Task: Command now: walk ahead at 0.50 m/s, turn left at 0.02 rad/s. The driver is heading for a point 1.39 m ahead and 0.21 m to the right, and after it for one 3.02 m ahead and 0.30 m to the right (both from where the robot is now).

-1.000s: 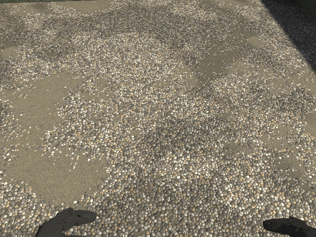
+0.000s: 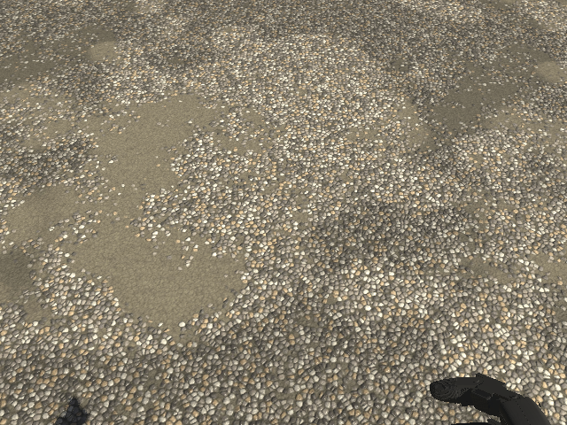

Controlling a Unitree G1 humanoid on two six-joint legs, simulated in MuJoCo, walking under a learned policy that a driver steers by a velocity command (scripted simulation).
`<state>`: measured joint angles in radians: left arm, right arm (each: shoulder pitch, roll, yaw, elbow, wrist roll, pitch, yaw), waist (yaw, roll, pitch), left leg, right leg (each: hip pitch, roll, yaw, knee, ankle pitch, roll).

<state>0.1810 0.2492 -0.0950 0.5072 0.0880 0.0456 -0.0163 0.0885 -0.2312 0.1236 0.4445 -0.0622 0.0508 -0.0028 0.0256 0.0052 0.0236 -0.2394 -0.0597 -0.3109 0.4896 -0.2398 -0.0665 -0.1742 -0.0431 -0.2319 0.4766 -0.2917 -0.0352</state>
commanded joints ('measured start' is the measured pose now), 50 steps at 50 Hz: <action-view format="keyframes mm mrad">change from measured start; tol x16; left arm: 1 -34 95 32 -77 -9 -12 8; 27 176 78 79 159 -57 59 27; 50 75 80 24 -8 6 0 0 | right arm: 1 -71 -72 -27 -88 -2 -17 -13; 28 155 -30 -69 102 24 34 -44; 50 -52 -48 -21 -72 -19 0 -23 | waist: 1 -6 10 -120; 50 21 11 -85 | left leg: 1 -80 34 73 -36 255 18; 6 -66 72 -3 -102 418 29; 10 -30 65 39 -129 176 20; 30 -70 46 95 -173 127 32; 35 -105 38 79 -175 365 41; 39 -48 19 117 -147 212 34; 50 -27 33 78 -121 398 45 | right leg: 1 160 -99 95 -111 49 -32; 15 224 -108 120 -195 288 -37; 26 189 -113 95 -236 140 -67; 31 118 -93 93 -320 -183 -43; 36 238 -64 76 -210 86 -33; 50 177 -76 87 -136 156 -17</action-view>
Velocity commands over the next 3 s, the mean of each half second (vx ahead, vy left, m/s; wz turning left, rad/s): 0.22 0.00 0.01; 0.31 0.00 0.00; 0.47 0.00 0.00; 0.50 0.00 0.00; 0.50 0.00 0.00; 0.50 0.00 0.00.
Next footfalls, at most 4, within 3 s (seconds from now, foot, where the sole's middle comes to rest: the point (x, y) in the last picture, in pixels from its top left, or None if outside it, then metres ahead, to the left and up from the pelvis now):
none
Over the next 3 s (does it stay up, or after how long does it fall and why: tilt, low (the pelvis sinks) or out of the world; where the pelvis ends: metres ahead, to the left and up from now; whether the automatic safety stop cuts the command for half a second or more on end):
stays up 0.00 0.02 0.01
